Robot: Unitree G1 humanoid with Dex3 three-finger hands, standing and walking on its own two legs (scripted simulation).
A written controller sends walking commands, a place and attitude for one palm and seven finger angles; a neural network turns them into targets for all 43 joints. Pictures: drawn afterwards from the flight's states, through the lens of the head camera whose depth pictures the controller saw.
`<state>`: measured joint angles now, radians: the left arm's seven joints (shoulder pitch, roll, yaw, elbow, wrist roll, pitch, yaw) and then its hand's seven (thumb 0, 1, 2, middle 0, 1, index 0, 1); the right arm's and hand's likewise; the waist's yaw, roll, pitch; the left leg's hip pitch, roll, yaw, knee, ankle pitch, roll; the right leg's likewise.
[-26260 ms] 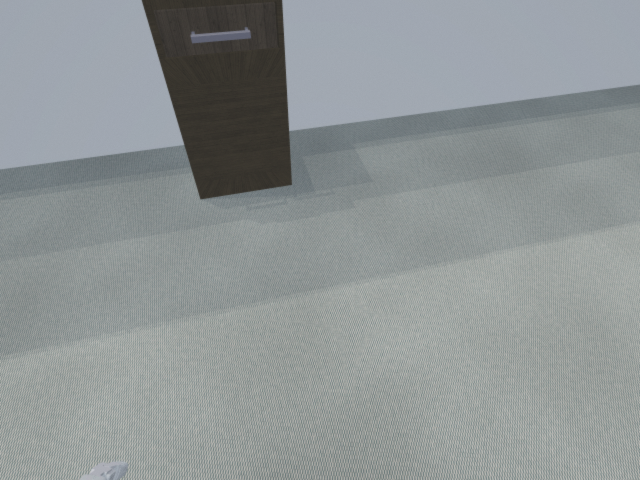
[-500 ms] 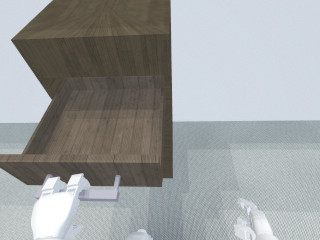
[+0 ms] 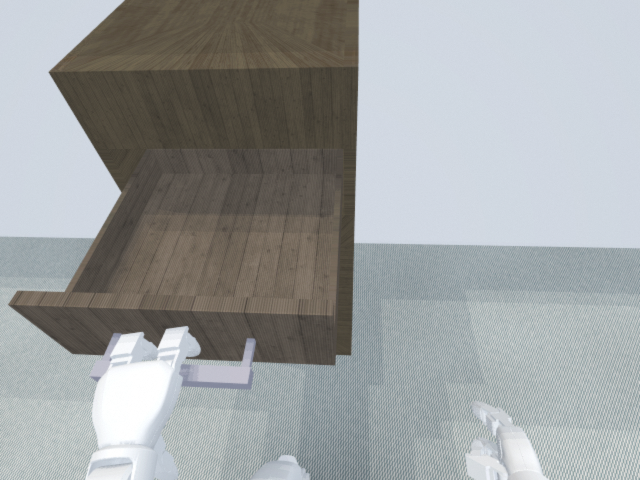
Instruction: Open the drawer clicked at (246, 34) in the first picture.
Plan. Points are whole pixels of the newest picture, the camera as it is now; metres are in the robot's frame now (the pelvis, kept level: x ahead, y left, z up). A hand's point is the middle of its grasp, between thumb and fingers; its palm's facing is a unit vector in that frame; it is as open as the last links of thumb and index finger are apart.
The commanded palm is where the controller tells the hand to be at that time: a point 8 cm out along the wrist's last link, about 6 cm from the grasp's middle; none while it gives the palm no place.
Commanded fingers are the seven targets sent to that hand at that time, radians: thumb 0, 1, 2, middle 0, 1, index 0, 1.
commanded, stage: lift the hand off the handle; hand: left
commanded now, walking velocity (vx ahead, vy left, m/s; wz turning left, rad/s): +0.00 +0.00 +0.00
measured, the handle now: (177, 359) +0.25 +0.21 +0.02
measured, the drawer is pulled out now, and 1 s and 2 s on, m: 0.30 0.29 0.29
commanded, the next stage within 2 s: draw the hand back to the body in 1.28 s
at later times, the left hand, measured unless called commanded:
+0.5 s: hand (140, 385) +0.21 +0.23 +0.05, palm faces +0.02 -0.13 -0.99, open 13.5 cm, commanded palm +0.19 +0.23 +0.12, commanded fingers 0.00 -0.50 0.30 -0.30 -1.20 -0.30 -1.20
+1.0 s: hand (118, 350) +0.21 +0.22 +0.13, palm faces +0.08 -0.15 -0.99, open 13.8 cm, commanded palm +0.18 +0.22 +0.19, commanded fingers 0.00 -0.50 0.30 -0.30 -1.20 -0.30 -1.20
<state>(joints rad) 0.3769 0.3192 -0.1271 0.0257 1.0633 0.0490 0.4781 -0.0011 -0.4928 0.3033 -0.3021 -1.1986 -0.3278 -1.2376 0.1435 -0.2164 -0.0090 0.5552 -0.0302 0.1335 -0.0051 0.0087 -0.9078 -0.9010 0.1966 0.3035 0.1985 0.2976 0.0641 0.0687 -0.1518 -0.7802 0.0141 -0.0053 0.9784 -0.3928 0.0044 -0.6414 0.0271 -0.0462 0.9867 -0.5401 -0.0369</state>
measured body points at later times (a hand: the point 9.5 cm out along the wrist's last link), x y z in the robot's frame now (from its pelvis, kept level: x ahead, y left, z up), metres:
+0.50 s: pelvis +0.01 +0.00 +0.02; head +0.02 -0.03 +0.47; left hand +0.20 +0.24 +0.10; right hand +0.21 -0.22 -0.07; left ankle +0.05 +0.12 -0.68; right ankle -0.03 -0.10 -0.68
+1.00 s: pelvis +0.02 +0.01 +0.04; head +0.02 -0.03 +0.49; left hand +0.20 +0.23 +0.18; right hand +0.24 -0.20 -0.05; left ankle +0.05 +0.12 -0.68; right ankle -0.03 -0.10 -0.68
